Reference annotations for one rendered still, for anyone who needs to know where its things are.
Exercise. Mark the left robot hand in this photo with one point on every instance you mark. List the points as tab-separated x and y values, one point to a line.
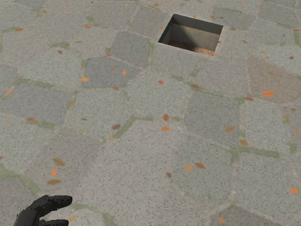
41	207

